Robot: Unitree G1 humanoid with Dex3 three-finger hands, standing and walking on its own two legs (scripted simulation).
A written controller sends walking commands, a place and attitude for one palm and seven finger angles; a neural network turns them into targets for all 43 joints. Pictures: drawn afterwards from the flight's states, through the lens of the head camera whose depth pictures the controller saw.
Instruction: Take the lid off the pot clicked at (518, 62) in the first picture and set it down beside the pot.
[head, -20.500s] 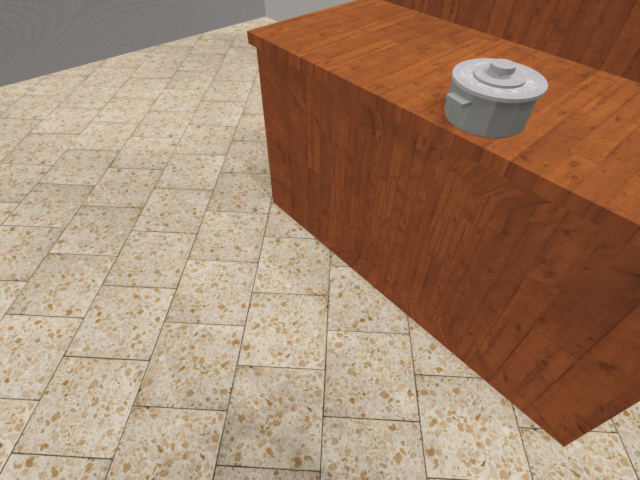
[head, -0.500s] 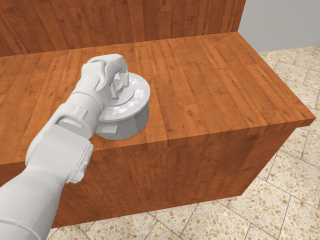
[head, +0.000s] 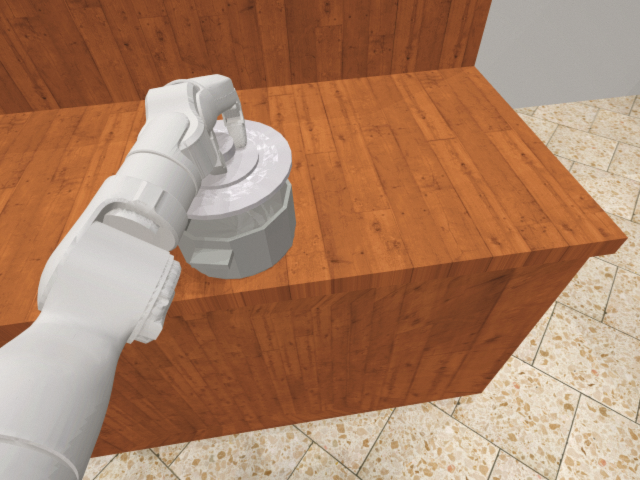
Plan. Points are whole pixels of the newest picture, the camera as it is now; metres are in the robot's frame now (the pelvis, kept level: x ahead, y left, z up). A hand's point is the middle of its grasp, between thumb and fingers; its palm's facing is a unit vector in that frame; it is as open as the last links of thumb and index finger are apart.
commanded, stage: lift the lid straight up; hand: left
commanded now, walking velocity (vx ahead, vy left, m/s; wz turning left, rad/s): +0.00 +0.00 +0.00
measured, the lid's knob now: (214, 148) +0.50 +0.13 +0.17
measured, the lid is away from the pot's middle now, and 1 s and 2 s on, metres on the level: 0.00 0.02 0.08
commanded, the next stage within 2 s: move the lid sideways beside the pot in 1.22 s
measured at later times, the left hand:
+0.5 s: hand (204, 112) +0.47 +0.12 +0.24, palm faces -0.27 -0.10 -0.96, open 7.8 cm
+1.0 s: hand (202, 76) +0.48 +0.11 +0.28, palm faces -0.22 -0.13 -0.97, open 7.8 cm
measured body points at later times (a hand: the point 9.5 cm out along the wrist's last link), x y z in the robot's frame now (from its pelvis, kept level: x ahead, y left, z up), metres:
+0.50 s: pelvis +0.00 +0.01 +0.00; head +0.01 -0.02 +0.45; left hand +0.48 +0.12 +0.29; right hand +0.08 -0.24 -0.14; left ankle -0.01 +0.08 -0.75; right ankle -0.02 -0.11 -0.75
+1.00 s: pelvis +0.00 +0.01 +0.00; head +0.01 -0.02 +0.45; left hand +0.49 +0.12 +0.33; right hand +0.06 -0.25 -0.14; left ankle -0.01 +0.08 -0.75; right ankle -0.02 -0.11 -0.75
